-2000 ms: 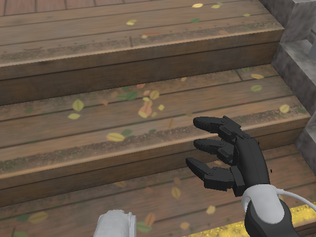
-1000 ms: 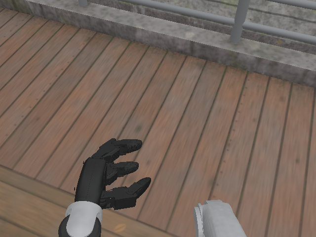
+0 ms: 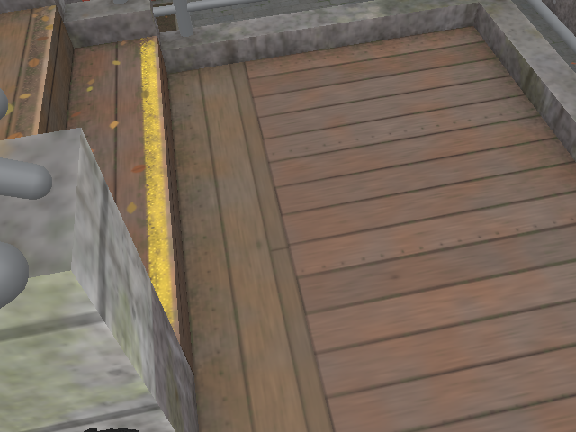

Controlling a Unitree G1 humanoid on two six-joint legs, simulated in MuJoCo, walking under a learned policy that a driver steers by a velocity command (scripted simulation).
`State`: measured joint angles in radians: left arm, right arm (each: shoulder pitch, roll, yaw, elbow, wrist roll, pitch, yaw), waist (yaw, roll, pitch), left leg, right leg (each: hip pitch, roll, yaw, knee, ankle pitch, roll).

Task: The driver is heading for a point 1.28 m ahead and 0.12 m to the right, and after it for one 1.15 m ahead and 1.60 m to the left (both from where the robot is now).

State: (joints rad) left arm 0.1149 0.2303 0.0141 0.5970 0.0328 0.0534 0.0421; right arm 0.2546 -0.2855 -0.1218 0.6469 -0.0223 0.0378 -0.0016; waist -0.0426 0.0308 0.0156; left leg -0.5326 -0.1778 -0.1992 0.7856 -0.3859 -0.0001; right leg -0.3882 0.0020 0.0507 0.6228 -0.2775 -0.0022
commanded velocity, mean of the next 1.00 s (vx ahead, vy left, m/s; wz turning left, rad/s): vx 0.00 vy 0.00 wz -0.12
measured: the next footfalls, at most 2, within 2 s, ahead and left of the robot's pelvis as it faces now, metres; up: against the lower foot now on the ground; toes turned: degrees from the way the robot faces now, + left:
left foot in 0.30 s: +0.03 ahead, +0.07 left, +0.00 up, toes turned +5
right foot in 0.72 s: +0.00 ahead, -0.20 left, +0.00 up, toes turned -16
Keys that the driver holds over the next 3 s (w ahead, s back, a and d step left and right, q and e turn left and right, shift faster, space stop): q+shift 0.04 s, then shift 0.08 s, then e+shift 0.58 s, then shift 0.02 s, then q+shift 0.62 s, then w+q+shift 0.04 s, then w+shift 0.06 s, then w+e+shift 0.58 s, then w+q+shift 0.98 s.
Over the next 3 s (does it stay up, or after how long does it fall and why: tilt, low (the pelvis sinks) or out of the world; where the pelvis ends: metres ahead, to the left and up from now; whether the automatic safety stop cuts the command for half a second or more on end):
stays up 1.28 -0.34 0.01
